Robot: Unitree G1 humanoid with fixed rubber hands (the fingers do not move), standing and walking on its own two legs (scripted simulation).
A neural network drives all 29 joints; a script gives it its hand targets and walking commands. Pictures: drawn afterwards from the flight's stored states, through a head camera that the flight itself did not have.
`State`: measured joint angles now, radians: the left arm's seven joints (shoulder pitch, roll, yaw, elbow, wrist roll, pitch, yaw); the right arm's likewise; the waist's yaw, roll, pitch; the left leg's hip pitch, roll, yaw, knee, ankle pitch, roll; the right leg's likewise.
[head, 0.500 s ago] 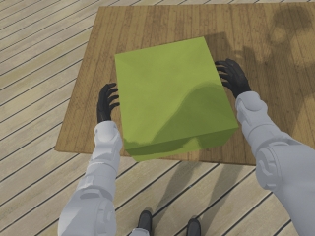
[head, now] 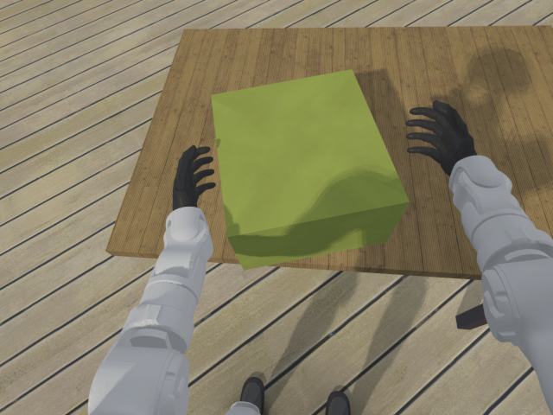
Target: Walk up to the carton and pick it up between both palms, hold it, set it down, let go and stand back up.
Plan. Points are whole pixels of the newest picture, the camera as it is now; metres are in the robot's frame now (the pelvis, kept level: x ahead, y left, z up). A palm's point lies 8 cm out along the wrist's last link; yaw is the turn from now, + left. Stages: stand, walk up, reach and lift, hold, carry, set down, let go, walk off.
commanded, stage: set down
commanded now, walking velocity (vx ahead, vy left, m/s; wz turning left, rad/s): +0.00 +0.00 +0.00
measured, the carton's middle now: (298, 168) +0.50 +0.05 -0.04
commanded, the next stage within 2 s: none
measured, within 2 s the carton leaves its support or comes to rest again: neither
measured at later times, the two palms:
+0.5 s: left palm (182, 244) +0.33 +0.20 +0.02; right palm (478, 215) +0.41 -0.21 +0.00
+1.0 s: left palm (177, 271) +0.29 +0.19 +0.03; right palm (495, 261) +0.35 -0.23 -0.01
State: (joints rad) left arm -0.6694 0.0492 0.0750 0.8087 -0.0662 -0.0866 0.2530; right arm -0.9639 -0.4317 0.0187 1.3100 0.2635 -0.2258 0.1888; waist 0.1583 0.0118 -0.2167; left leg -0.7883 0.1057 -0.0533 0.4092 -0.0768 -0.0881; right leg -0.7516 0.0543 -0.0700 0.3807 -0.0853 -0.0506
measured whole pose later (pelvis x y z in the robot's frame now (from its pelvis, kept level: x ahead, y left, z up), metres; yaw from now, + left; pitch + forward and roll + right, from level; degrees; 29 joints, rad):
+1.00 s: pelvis -0.02 +0.00 +0.00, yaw +0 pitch +18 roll -1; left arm -0.20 0.01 -0.02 0.26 -0.08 0.07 0.28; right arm -0.39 -0.47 0.02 0.96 0.30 -0.30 0.30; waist 0.14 -0.01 -0.15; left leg -0.66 0.10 -0.05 0.44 -0.09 -0.08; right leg -0.64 0.05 -0.07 0.43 -0.11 -0.06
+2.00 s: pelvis +0.01 +0.00 +0.01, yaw +1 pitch +9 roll -1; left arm 0.23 0.01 -0.08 0.03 -0.08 0.03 0.27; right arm 0.03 -0.47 0.02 0.84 0.40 -0.40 0.34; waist 0.08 -0.02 -0.10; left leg -0.45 0.09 -0.05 0.44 -0.16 -0.06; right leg -0.42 0.04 -0.07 0.44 -0.18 -0.05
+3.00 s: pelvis +0.03 +0.01 +0.01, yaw +2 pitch +6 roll +0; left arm 0.30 0.14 -0.01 0.22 -0.08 0.06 0.11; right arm 0.14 -0.39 0.02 0.79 0.38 -0.29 0.21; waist 0.06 -0.03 -0.06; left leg -0.35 0.06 -0.05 0.44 -0.20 -0.06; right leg -0.31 0.01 -0.07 0.44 -0.22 -0.03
